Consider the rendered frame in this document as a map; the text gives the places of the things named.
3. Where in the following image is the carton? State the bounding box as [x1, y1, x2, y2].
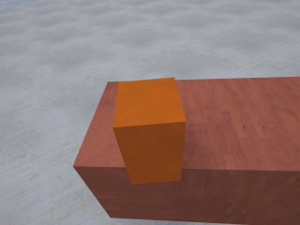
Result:
[112, 77, 187, 185]

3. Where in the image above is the pedestal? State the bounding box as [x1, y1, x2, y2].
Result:
[73, 76, 300, 225]

